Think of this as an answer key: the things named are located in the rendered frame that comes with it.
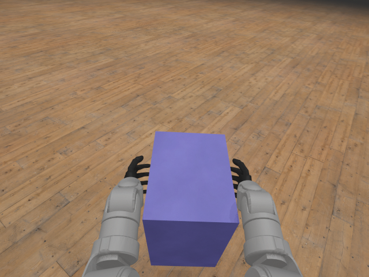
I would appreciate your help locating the robot right hand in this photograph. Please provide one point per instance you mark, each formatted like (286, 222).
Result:
(242, 172)

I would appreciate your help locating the carton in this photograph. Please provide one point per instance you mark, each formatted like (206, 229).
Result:
(190, 211)

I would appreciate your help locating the robot right forearm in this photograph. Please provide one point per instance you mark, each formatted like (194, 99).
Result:
(264, 242)

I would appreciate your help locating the robot right upper arm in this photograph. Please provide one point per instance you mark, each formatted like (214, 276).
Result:
(261, 270)

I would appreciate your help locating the robot left hand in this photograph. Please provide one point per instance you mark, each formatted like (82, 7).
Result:
(133, 168)

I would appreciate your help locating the robot left forearm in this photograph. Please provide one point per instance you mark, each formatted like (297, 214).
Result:
(117, 244)

